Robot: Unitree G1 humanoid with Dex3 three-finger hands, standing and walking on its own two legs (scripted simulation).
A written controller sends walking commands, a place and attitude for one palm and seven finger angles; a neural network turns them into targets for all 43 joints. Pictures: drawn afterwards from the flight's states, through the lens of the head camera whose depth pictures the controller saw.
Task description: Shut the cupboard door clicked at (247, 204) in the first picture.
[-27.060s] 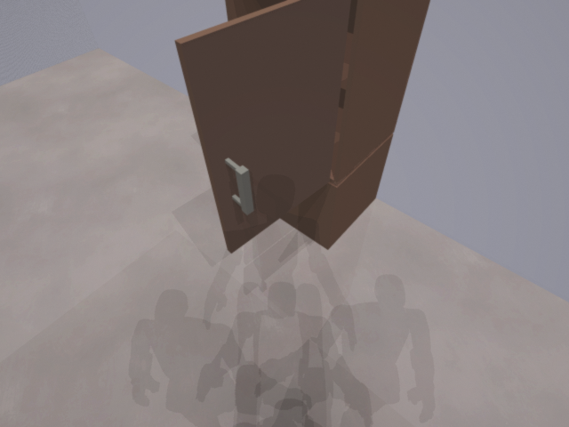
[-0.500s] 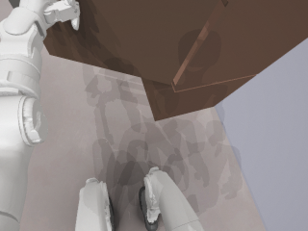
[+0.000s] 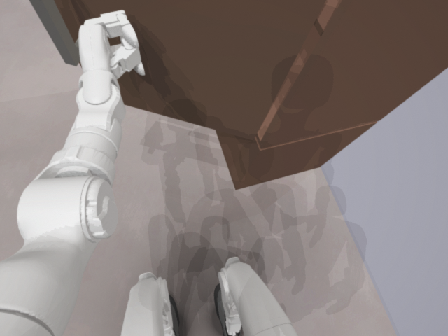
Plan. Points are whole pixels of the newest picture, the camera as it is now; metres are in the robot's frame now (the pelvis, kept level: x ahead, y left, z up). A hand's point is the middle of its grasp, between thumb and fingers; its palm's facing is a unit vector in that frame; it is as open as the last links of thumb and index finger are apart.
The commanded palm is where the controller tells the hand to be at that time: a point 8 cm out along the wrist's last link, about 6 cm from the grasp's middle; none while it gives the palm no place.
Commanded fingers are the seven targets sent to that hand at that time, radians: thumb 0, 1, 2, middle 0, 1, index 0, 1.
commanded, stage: pull the fist back off the door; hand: left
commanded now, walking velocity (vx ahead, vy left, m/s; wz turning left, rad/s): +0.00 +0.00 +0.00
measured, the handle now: (63, 21) +0.65 +0.17 +0.06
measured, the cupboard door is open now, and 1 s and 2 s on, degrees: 59 59 59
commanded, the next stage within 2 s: draw the hand back to the body in 0.46 s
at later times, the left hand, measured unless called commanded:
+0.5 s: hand (145, 90) +0.50 +0.05 +0.07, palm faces +0.00 -1.00 -0.06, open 3.1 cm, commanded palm +0.48 +0.10 +0.06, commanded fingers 0.00 0.90 0.90 -1.30 -1.50 -1.30 -1.50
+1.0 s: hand (61, 132) +0.39 +0.13 +0.15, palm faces +0.06 -1.00 +0.00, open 3.1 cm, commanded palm +0.35 +0.18 +0.16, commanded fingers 0.00 0.90 0.90 -1.25 -1.44 -1.25 -1.44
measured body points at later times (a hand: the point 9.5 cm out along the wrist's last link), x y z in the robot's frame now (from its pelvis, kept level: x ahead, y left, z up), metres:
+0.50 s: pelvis +0.01 -0.01 +0.01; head +0.15 +0.01 +0.44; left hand +0.49 +0.10 +0.07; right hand +0.07 -0.27 -0.11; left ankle +0.03 +0.10 -0.60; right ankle +0.03 -0.11 -0.60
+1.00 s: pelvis +0.02 -0.01 +0.09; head +0.07 -0.01 +0.53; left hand +0.38 +0.18 +0.16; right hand +0.12 -0.26 -0.03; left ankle +0.03 +0.10 -0.60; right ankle +0.03 -0.11 -0.60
